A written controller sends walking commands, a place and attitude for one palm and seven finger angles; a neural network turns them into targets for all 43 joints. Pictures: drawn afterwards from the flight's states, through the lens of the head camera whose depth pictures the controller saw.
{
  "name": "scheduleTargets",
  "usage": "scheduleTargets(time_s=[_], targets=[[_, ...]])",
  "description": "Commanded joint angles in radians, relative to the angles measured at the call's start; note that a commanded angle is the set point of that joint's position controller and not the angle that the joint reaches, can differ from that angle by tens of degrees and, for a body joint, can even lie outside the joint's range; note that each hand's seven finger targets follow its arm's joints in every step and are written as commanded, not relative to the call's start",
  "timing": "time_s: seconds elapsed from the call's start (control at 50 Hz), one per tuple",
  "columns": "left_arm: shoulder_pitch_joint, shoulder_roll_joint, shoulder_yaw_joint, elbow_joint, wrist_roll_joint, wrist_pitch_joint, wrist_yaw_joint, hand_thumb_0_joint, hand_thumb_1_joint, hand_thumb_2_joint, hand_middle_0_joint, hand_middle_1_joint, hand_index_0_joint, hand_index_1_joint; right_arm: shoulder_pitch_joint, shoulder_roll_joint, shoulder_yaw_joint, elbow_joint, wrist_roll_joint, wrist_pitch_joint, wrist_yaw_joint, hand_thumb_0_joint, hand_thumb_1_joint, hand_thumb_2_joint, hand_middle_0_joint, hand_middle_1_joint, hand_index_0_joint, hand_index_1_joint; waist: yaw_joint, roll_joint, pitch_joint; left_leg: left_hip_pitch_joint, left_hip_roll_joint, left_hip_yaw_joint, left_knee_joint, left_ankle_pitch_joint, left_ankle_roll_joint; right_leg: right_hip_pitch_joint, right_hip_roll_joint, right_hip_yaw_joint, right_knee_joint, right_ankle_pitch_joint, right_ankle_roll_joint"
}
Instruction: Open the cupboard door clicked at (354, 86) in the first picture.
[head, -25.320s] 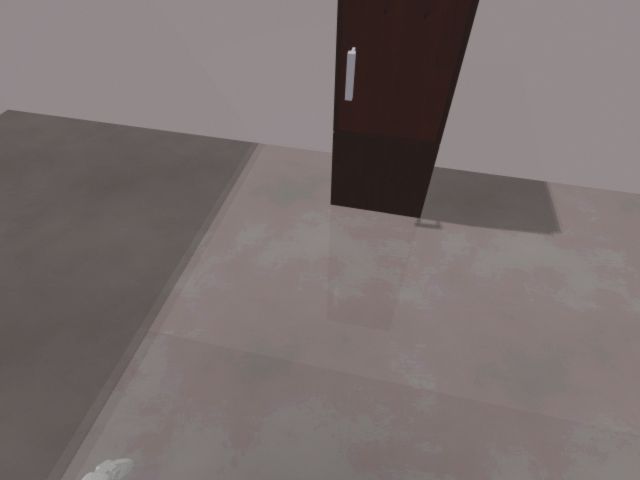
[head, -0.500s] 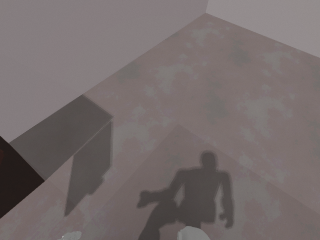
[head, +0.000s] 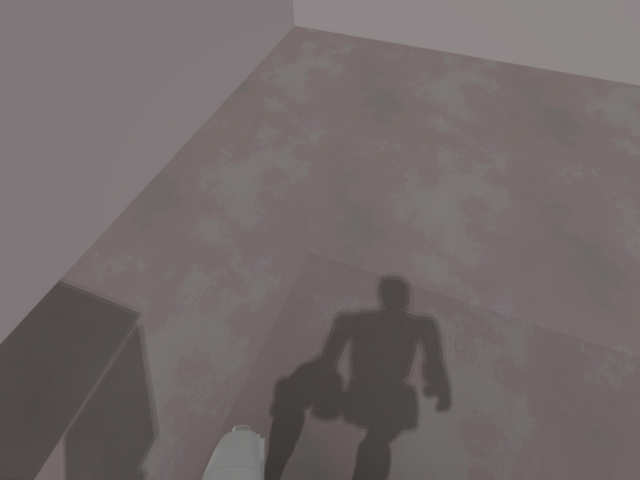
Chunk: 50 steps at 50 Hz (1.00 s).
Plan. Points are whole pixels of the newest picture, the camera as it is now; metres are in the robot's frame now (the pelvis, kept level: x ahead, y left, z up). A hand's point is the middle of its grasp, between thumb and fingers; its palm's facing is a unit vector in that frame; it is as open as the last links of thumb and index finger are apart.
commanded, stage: walk to a spot facing it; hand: left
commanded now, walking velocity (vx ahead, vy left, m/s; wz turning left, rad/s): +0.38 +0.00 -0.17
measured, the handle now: out of the picture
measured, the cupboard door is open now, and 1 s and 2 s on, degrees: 45 45 45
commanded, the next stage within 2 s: turn to face it in 0.38 s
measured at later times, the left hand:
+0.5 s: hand (219, 377) +0.29 +0.19 -0.18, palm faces -0.05 -0.98 -0.17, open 7.4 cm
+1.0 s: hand (268, 270) +0.51 +0.14 -0.20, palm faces +0.08 -0.99 -0.13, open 7.4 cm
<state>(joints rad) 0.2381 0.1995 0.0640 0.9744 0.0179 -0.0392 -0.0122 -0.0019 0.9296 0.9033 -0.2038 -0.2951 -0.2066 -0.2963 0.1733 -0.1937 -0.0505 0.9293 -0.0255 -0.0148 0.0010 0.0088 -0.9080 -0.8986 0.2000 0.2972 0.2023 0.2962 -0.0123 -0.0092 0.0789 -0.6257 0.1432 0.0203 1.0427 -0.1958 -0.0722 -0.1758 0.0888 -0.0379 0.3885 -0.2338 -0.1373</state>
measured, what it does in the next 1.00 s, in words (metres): walks ahead: left foot, then right foot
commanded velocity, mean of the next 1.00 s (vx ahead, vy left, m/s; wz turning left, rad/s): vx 0.14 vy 0.00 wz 0.20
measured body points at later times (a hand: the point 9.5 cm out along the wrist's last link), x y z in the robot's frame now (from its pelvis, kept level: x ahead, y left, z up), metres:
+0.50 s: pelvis +0.27 +0.01 -0.01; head +0.30 +0.01 +0.44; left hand +0.29 +0.24 -0.16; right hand +0.29 -0.23 -0.16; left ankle +0.28 +0.12 -0.74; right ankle +0.23 -0.10 -0.65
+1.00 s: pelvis +0.41 -0.04 -0.03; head +0.44 +0.00 +0.42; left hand +0.51 +0.19 -0.19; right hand +0.45 -0.28 -0.16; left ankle +0.42 +0.07 -0.75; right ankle +0.41 -0.17 -0.72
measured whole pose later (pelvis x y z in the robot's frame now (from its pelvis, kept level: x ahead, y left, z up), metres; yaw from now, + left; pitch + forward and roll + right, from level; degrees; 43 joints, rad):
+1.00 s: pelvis +0.41 -0.04 -0.03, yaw +5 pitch +2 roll -1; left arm 0.13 0.18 0.05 0.94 0.02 0.05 0.01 0.00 0.90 0.90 -0.20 -0.30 -0.21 -0.30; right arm 0.28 -0.16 -0.04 0.97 -0.03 0.00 0.00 0.01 -0.91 -0.90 0.20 0.30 0.20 0.30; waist -0.05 -0.06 0.03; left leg -0.40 0.06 0.10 0.72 -0.35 0.02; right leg -0.42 -0.12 -0.16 0.90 -0.50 0.05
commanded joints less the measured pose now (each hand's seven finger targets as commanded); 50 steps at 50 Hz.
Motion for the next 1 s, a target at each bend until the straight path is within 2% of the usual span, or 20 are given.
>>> scheduleTargets(time_s=[0.0,0.16,0.24,0.26,0.28,0.3,0.34,0.38,0.48,0.54,0.6,0.64,0.66,0.68,0.74,0.88,0.9,0.92,0.96,0.98], targets=[[0.129,0.111,0.023,-0.008,-0.010,-0.047,0.008,0.000,0.900,0.900,-0.200,-0.300,-0.200,-0.300,-0.027,-0.072,-0.020,-0.059,0.001,-0.012,0.006,0.000,-0.900,-0.900,0.200,0.300,0.200,0.300,0.030,-0.058,-0.053,-0.108,-0.016,-0.013,-0.073,0.065,0.002,0.166,-0.269,0.252,-0.178,0.293,-0.013],[0.301,0.094,0.000,0.075,-0.001,-0.051,0.039,0.000,0.900,0.900,-0.200,-0.300,-0.200,-0.300,-0.242,-0.052,-0.004,-0.107,0.009,-0.030,0.018,0.000,-0.900,-0.900,0.200,0.300,0.200,0.300,0.086,-0.087,0.002,-0.101,-0.087,0.067,-0.276,-0.005,0.045,0.357,-0.288,0.262,-0.080,0.812,0.000],[0.258,0.124,0.004,0.081,-0.006,-0.060,0.042,0.000,0.900,0.900,-0.200,-0.300,-0.200,-0.300,-0.018,-0.073,-0.008,-0.022,0.002,-0.043,-0.003,0.000,-0.900,-0.900,0.200,0.300,0.200,0.300,-0.044,-0.103,-0.089,0.365,-0.200,0.150,-0.481,0.037,0.114,0.196,-0.230,0.176,0.167,1.134,0.052],[0.229,0.123,0.005,0.076,-0.009,-0.063,0.040,0.000,0.900,0.900,-0.200,-0.300,-0.200,-0.300,0.144,-0.122,-0.023,0.030,-0.002,-0.044,-0.011,0.000,-0.900,-0.900,0.200,0.300,0.200,0.300,-0.120,-0.072,-0.157,0.646,-0.125,0.067,-0.493,0.126,0.152,0.000,-0.215,0.166,0.344,0.949,0.068],[0.242,0.082,0.003,0.053,-0.024,-0.065,0.033,0.000,0.900,0.900,-0.200,-0.300,-0.200,-0.300,0.305,-0.220,-0.047,0.060,-0.022,-0.050,-0.021,0.000,-0.900,-0.900,0.200,0.300,0.200,0.300,-0.166,0.107,-0.286,0.882,0.157,-0.310,-0.488,0.210,0.278,-0.250,-0.107,0.097,0.675,0.468,0.099],[0.252,0.051,-0.013,0.031,-0.034,-0.071,0.025,0.000,0.900,0.900,-0.200,-0.300,-0.200,-0.300,0.364,-0.252,-0.044,0.067,-0.016,-0.048,-0.024,0.000,-0.900,-0.900,0.200,0.300,0.200,0.300,-0.134,0.201,-0.362,0.925,0.375,-0.576,-0.648,0.323,0.386,-0.363,-0.018,0.075,0.991,-0.265,0.092],[0.135,0.036,-0.006,-0.011,-0.003,-0.056,0.022,0.000,0.900,0.900,-0.200,-0.300,-0.200,-0.300,0.220,-0.222,-0.038,0.030,0.000,-0.051,-0.024,0.000,-0.900,-0.900,0.200,0.300,0.200,0.300,-0.078,0.040,-0.045,0.608,0.350,-0.514,-0.759,0.128,0.376,-0.518,-0.118,0.097,1.069,-0.232,0.101],[0.105,0.029,0.005,0.009,0.012,-0.023,0.002,0.000,0.900,0.900,-0.200,-0.300,-0.200,-0.300,0.149,-0.079,0.003,0.035,-0.004,-0.068,-0.031,0.000,-0.900,-0.900,0.200,0.300,0.200,0.300,-0.007,0.144,0.060,0.380,0.233,-0.289,-0.818,0.105,0.259,-0.470,-0.169,0.104,1.005,-0.097,0.109],[0.096,-0.030,-0.002,-0.010,0.006,0.018,-0.023,0.000,0.900,0.900,-0.200,-0.300,-0.200,-0.300,0.137,-0.113,0.001,0.057,-0.002,-0.079,-0.030,0.000,-0.900,-0.900,0.200,0.300,0.200,0.300,0.046,0.145,-0.053,0.350,0.114,0.061,-0.788,0.362,0.211,-0.274,-0.184,0.007,0.523,-0.032,0.126],[0.056,-0.020,-0.011,-0.004,0.011,0.007,-0.017,0.000,0.900,0.900,-0.200,-0.300,-0.200,-0.300,0.184,-0.117,-0.001,0.089,0.003,-0.058,-0.025,0.000,-0.900,-0.900,0.200,0.300,0.200,0.300,0.024,0.119,-0.046,0.317,0.077,0.052,-0.716,0.341,0.205,-0.123,-0.128,-0.084,0.334,0.090,0.132],[0.110,0.056,0.002,0.011,0.010,-0.002,-0.006,0.000,0.900,0.900,-0.200,-0.300,-0.200,-0.300,0.186,-0.097,0.006,0.102,0.010,-0.042,-0.022,0.000,-0.900,-0.900,0.200,0.300,0.200,0.300,0.074,0.042,-0.073,0.218,0.011,0.028,-0.585,0.121,0.143,0.122,-0.140,-0.059,0.175,0.208,0.140],[0.210,0.228,0.035,0.029,0.012,-0.013,0.013,0.000,0.900,0.900,-0.200,-0.300,-0.200,-0.300,0.258,-0.045,0.008,0.089,0.018,-0.026,-0.015,0.000,-0.900,-0.900,0.200,0.300,0.200,0.300,0.110,-0.280,-0.196,0.071,-0.144,0.123,-0.172,-0.420,0.057,0.292,-0.521,0.302,0.022,0.372,0.001],[0.199,0.253,0.036,0.009,0.004,0.000,0.022,0.000,0.900,0.900,-0.200,-0.300,-0.200,-0.300,0.241,-0.065,0.001,0.071,0.024,-0.003,-0.018,0.000,-0.900,-0.900,0.200,0.300,0.200,0.300,0.120,-0.249,-0.207,0.113,-0.109,0.050,0.032,-0.553,0.060,0.193,-0.615,0.368,-0.088,0.224,-0.076],[0.135,0.232,0.032,-0.004,0.003,0.009,0.028,0.000,0.900,0.900,-0.200,-0.300,-0.200,-0.300,0.211,-0.039,0.002,0.067,0.020,-0.002,-0.017,0.000,-0.900,-0.900,0.200,0.300,0.200,0.300,0.101,-0.201,-0.110,0.058,-0.083,0.017,0.120,-0.488,0.062,0.118,-0.588,0.324,-0.106,0.181,-0.082],[-0.016,0.149,0.019,-0.051,0.003,0.012,0.044,0.000,0.900,0.900,-0.200,-0.300,-0.200,-0.300,0.200,-0.050,-0.003,0.073,0.020,0.016,-0.015,0.000,-0.900,-0.900,0.200,0.300,0.200,0.300,0.029,-0.220,-0.157,0.097,-0.021,-0.013,0.142,-0.357,0.037,0.032,-0.515,0.103,-0.046,0.386,-0.032],[-0.107,0.132,0.029,-0.082,-0.005,0.035,0.034,0.000,0.900,0.900,-0.200,-0.300,-0.200,-0.300,0.291,-0.027,-0.002,0.072,0.004,0.028,0.009,0.000,-0.900,-0.900,0.200,0.300,0.200,0.300,-0.052,-0.011,-0.110,0.406,-0.080,0.112,-0.499,-0.004,0.026,-0.173,-0.403,-0.142,0.172,0.048,0.099],[-0.093,0.089,0.022,-0.100,-0.013,0.047,0.029,0.000,0.900,0.900,-0.200,-0.300,-0.200,-0.300,0.305,-0.106,-0.018,0.063,-0.002,0.021,0.006,0.000,-0.900,-0.900,0.200,0.300,0.200,0.300,-0.051,0.221,-0.102,0.415,0.033,-0.103,-0.646,0.073,0.081,-0.254,-0.305,-0.175,0.341,-0.144,0.156],[-0.122,0.041,0.010,-0.137,-0.016,0.057,0.027,0.000,0.900,0.900,-0.200,-0.300,-0.200,-0.300,0.317,-0.206,-0.045,0.041,-0.010,0.013,-0.005,0.000,-0.900,-0.900,0.200,0.300,0.200,0.300,-0.077,0.448,-0.085,0.420,0.266,-0.452,-0.754,0.292,0.224,-0.431,-0.189,-0.135,0.565,-0.448,0.218],[-0.189,0.067,0.013,-0.179,-0.002,0.054,0.019,0.000,0.900,0.900,-0.200,-0.300,-0.200,-0.300,0.277,-0.226,-0.054,0.003,-0.010,0.014,-0.022,0.000,-0.900,-0.900,0.200,0.300,0.200,0.300,-0.057,0.149,-0.083,0.371,0.295,-0.454,-0.758,0.179,0.305,-0.442,-0.207,0.018,0.747,-0.301,0.192],[-0.190,0.049,0.021,-0.150,0.008,0.051,0.019,0.000,0.900,0.900,-0.200,-0.300,-0.200,-0.300,0.238,-0.205,-0.047,0.005,-0.012,0.003,-0.030,0.000,-0.900,-0.900,0.200,0.300,0.200,0.300,-0.044,0.214,-0.117,0.412,0.213,-0.411,-0.719,0.315,0.265,-0.481,-0.184,0.022,0.788,-0.267,0.202]])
